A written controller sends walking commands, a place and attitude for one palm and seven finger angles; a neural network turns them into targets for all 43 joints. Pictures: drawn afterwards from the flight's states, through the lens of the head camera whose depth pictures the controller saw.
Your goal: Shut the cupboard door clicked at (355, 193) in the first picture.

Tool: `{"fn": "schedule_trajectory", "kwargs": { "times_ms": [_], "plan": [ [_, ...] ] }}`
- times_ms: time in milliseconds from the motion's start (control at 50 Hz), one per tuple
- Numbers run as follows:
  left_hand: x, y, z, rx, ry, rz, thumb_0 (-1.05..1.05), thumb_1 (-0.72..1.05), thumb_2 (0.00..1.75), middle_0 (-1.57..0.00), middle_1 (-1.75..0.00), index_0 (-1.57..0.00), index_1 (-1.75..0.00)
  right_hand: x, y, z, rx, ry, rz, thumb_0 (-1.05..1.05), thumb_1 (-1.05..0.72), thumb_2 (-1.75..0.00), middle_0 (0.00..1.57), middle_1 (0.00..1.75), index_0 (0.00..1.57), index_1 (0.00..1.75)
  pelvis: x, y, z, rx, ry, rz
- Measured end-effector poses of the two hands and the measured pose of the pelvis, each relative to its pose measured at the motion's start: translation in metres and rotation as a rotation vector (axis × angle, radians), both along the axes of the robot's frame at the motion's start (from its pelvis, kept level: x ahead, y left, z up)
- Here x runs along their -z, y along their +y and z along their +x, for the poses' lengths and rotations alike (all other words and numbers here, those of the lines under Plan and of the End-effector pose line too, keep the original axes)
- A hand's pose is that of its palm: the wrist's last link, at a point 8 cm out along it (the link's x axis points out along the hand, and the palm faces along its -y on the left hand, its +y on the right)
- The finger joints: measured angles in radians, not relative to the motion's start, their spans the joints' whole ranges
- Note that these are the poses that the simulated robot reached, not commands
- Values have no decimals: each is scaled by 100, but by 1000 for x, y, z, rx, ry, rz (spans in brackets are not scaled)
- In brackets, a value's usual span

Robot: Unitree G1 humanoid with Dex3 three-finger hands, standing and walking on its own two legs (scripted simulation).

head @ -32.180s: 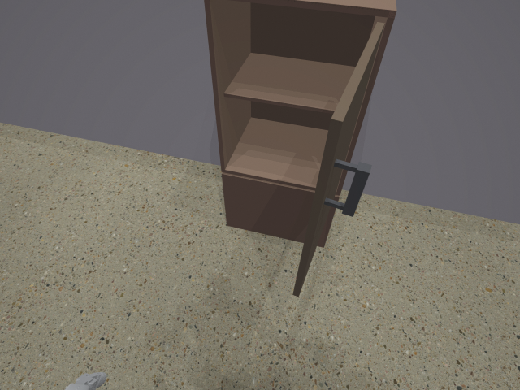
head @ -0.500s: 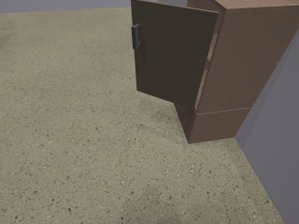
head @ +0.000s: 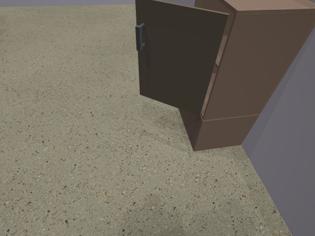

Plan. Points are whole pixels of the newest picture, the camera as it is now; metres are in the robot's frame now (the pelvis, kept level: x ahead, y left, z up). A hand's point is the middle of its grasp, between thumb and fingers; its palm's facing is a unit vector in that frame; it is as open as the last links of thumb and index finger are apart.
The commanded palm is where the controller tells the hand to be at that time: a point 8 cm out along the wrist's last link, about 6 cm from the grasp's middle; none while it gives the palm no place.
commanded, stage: look to check the result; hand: left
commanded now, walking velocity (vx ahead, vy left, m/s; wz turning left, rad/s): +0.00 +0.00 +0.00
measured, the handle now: (141, 37) +1.01 +0.12 +0.04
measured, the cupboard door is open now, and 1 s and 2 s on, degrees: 54 54 54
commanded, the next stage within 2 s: walk to a spot facing it in 0.44 s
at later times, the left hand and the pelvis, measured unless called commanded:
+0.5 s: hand out of the picture +0.00 +0.16 -0.18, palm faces +0.01 -0.98 -0.18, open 7.4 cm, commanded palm none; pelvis +0.01 +0.00 +0.00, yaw +0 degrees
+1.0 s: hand out of the picture +0.03 +0.21 -0.21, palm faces +0.23 -0.95 -0.21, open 7.4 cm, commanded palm none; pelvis +0.01 +0.01 -0.03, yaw +12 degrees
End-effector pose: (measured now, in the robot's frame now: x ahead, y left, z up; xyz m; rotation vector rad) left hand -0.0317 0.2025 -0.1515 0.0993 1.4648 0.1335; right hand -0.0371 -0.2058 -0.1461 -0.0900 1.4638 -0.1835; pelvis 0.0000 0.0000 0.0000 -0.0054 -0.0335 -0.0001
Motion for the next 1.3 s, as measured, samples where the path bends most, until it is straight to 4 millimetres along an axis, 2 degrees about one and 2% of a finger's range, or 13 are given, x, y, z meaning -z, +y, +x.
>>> {"fn": "schedule_trajectory", "kwargs": {
  "times_ms": [220,620,800,860,960,1060,1160,1240,1300],
  "plan": [
    [-5,12,-1,2,25,34,0,91,90,-20,-30,-20,-30,1,-3,11,-5,-9,0,0,-91,-90,20,30,20,30,0,1,5,6,3,3],
    [-6,10,35,22,-31,42,0,91,90,-20,-30,-20,-30,-2,-27,45,-31,-58,-37,0,-91,-90,20,30,20,30,-1,-6,16,3,7,9],
    [4,16,41,-68,-74,67,0,90,90,-20,-30,-20,-30,8,-30,56,-95,-13,-29,0,-91,-90,20,30,20,30,11,-9,15,-86,15,-10],
    [13,24,41,-111,-98,71,0,90,90,-20,-30,-20,-30,9,-30,71,-133,-9,-48,0,-91,-90,20,30,20,30,17,-5,17,-136,7,-20],
    [30,46,42,-176,-125,68,0,90,90,-20,-30,-20,-30,10,-25,110,-222,-87,-94,0,-91,-90,20,30,20,30,30,9,17,-203,8,-12],
    [10,65,52,-193,-156,99,0,91,90,-20,-30,-20,-30,-4,-20,138,-292,-146,-105,0,-91,-90,20,30,20,30,17,13,12,-244,33,-20],
    [-13,79,65,-223,-243,150,0,91,90,-20,-30,-20,-30,-15,-20,164,-363,-170,-97,0,-91,-90,20,30,21,30,5,6,14,-302,62,-33],
    [-24,77,70,-254,-279,187,0,91,90,-20,-30,-20,-30,-16,-27,184,-409,-181,-86,0,-90,-90,20,30,21,30,3,-6,19,-354,71,-37],
    [-29,67,70,-281,-293,209,0,91,90,-20,-30,-20,-30,-11,-37,200,-445,-182,-74,0,-90,-90,20,30,21,30,4,-19,23,-399,75,-36]
  ]
}}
